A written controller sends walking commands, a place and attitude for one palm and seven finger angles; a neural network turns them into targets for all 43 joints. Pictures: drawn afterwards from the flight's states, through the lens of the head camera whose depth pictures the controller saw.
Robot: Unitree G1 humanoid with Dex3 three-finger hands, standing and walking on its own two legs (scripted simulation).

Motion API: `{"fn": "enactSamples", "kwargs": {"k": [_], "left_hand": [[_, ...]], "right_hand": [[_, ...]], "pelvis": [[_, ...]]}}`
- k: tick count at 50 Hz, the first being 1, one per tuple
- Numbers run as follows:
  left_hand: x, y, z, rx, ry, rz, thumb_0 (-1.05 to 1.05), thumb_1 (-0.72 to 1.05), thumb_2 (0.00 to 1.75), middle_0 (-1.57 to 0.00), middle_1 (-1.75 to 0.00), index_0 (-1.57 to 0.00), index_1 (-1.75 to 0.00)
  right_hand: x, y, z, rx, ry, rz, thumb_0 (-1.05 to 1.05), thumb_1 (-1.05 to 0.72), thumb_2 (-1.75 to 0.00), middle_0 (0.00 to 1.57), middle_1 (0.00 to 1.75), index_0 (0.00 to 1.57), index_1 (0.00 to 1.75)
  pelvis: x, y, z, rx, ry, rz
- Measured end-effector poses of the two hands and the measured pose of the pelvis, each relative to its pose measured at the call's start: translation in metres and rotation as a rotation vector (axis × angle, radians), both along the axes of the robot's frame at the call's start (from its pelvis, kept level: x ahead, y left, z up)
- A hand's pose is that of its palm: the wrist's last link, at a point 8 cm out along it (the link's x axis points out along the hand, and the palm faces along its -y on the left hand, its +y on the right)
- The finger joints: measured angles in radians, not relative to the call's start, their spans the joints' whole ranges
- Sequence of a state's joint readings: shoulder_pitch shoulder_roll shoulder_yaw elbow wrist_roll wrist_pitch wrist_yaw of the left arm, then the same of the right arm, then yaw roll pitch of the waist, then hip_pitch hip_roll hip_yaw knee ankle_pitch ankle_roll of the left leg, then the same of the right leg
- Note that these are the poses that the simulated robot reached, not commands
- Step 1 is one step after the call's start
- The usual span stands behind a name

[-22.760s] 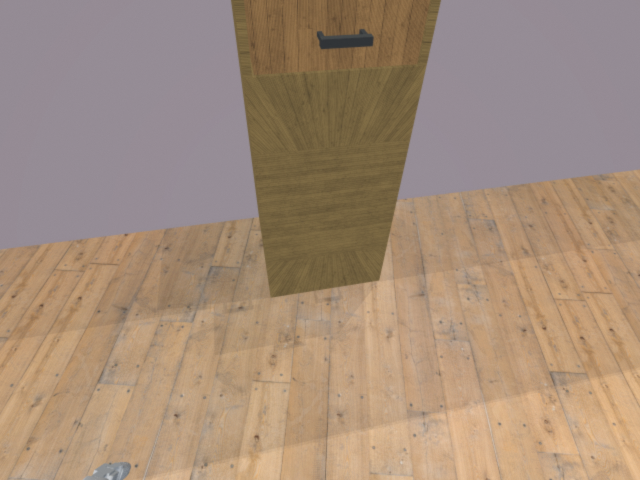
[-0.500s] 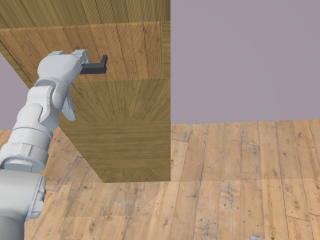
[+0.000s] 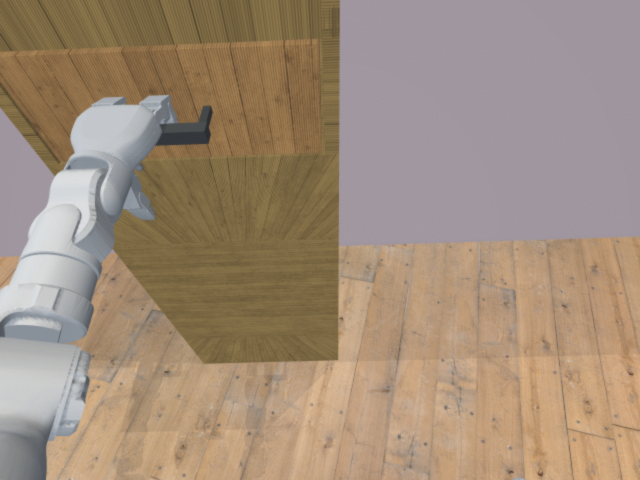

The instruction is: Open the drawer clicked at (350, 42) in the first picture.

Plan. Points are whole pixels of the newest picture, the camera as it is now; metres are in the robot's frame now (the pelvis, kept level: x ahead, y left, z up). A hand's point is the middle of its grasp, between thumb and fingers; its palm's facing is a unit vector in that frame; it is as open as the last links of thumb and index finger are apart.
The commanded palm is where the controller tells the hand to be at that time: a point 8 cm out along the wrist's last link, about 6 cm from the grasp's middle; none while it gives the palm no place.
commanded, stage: close the thumb around the handle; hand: left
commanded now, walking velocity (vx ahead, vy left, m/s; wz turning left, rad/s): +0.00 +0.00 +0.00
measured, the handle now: (166, 124) +0.50 +0.22 +0.18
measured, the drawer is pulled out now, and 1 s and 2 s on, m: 0.00 0.04 0.16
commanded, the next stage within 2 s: pull the drawer open in 0.44 s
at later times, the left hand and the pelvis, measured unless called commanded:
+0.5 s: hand (138, 166) +0.45 +0.25 +0.15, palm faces +0.01 +0.00 -1.00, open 5.2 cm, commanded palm +0.43 +0.24 +0.20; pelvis +0.01 +0.00 +0.00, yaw +0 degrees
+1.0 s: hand (131, 193) +0.41 +0.24 +0.15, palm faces +0.05 -0.02 -1.00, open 5.3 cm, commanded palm +0.37 +0.24 +0.20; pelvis +0.01 +0.00 +0.00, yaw +1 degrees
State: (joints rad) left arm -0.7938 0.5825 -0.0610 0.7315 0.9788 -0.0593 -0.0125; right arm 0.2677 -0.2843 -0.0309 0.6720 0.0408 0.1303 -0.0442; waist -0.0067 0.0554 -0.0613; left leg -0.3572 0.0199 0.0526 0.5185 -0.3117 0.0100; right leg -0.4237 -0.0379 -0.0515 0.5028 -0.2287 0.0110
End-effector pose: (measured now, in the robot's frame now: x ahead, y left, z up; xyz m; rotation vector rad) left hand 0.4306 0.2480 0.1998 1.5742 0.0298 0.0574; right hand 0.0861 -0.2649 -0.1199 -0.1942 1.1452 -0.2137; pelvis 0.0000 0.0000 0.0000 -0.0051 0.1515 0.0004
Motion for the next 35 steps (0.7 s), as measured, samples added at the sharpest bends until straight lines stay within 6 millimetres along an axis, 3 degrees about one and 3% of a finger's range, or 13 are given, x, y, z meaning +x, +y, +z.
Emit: {"fn": "enactSamples", "kwargs": {"k": [19, 23, 35], "left_hand": [[0.0, 0.0, 0.002, -0.001, 0.009, 0.0, 0.0, 0.73, 0.83, -0.38, -1.32, -0.39, -1.33], [0.0, 0.0, 0.002, -0.003, 0.008, 0.0, 0.0, 0.8, 0.86, -0.39, -1.33, -0.4, -1.34], [-0.008, -0.001, 0.0, -0.014, -0.012, 0.012, 0.0, 0.81, 0.84, -0.39, -1.34, -0.37, -1.34]], "right_hand": [[0.028, 0.015, 0.001, 0.028, -0.048, 0.033, 0.01, -0.9, -0.9, 0.2, 0.3, 0.21, 0.3], [0.03, 0.015, 0.002, 0.027, -0.051, 0.037, 0.01, -0.9, -0.9, 0.2, 0.3, 0.21, 0.3], [0.03, 0.013, 0.001, 0.043, -0.043, 0.029, 0.01, -0.9, -0.9, 0.2, 0.3, 0.21, 0.3]], "pelvis": [[0.006, 0.004, 0.001, -0.002, -0.003, 0.003], [0.006, 0.004, 0.001, -0.002, -0.001, 0.003], [0.011, 0.004, 0.001, -0.002, -0.004, -0.005]]}}
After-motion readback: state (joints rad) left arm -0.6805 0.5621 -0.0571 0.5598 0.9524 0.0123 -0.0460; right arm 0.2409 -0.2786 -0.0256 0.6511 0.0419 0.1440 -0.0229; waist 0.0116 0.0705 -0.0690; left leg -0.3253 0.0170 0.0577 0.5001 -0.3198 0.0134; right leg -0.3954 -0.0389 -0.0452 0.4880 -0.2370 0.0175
